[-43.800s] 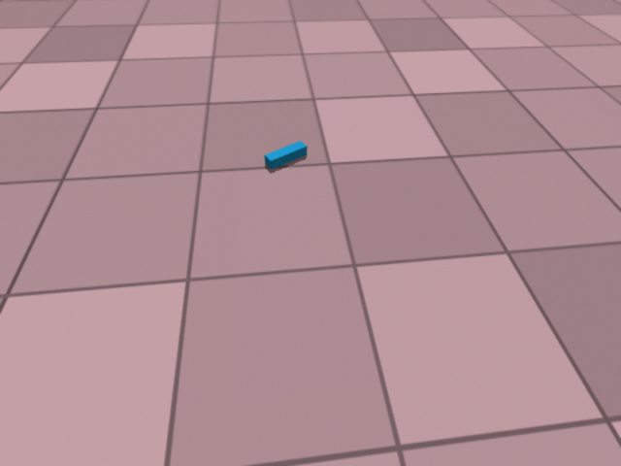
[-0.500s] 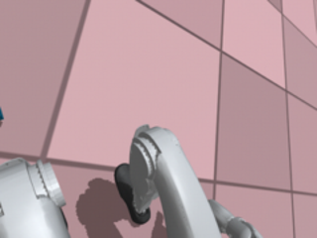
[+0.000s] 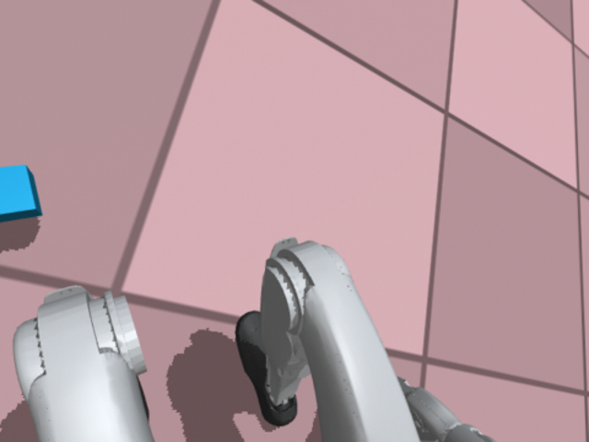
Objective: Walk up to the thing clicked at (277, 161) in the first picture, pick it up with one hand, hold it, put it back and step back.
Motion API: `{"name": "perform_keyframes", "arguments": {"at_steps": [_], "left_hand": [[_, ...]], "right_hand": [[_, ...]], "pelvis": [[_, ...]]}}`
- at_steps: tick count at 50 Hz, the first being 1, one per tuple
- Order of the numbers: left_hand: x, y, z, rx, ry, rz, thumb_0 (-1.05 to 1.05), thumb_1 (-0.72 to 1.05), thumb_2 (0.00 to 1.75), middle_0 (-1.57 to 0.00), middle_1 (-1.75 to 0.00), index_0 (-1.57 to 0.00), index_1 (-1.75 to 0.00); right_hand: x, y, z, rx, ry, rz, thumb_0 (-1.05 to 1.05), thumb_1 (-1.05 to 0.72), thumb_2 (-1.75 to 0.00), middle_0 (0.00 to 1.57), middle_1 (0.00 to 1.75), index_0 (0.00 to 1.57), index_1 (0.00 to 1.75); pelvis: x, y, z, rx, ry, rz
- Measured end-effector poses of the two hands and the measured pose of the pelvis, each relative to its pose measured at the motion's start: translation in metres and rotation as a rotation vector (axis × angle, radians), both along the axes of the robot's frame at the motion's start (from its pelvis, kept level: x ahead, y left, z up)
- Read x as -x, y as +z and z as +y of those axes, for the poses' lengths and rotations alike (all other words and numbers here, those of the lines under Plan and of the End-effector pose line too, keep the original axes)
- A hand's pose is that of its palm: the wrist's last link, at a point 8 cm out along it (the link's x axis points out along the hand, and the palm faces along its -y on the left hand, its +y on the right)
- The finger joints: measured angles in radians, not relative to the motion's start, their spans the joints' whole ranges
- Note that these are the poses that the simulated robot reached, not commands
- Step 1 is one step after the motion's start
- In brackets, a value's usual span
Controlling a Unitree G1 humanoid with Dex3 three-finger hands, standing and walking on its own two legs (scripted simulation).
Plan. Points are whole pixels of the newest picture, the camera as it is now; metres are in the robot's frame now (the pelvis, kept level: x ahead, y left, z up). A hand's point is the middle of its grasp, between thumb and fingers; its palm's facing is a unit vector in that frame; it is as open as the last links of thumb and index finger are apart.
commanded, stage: settle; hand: left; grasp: from above
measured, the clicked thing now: out of the picture +0.43 +0.35 -0.25
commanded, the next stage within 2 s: lift in 0.44 s
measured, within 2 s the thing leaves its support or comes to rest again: neither
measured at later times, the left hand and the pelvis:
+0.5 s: hand out of the picture +0.40 +0.34 -0.15, palm faces -0.47 -0.08 -0.88, open 9.1 cm; pelvis -0.01 -0.01 +0.02, yaw +4 degrees
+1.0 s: hand out of the picture +0.36 +0.35 -0.04, palm faces -0.50 -0.12 -0.86, open 9.1 cm; pelvis -0.01 +0.00 +0.09, yaw +8 degrees
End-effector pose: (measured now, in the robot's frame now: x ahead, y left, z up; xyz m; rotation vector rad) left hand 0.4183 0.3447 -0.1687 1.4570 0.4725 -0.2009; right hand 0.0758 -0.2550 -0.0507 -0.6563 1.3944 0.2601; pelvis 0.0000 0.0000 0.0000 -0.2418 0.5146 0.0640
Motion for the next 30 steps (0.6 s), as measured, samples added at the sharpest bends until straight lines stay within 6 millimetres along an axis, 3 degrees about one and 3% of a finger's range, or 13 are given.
{"name": "perform_keyframes", "arguments": {"at_steps": [13, 30], "left_hand": [[0.005, 0.061, -0.002, -0.034, -0.013, 0.047, -0.01, 0.14, 0.41, -0.73, -0.55, -0.75, -0.51], [0.005, 0.091, -0.003, -0.028, -0.049, 0.037, -0.01, 0.12, 0.42, -0.77, -0.52, -0.78, -0.48]], "right_hand": [[-0.029, -0.010, 0.000, -0.061, -0.078, -0.107, 0.00, -0.92, -0.90, 0.21, 0.30, 0.20, 0.30], [-0.001, -0.003, -0.012, 0.017, -0.184, -0.054, 0.01, -0.92, -0.90, 0.21, 0.30, 0.20, 0.30]], "pelvis": [[0.006, 0.016, -0.003, -0.038, 0.025, 0.038], [0.011, 0.029, -0.006, -0.058, 0.045, 0.054]]}}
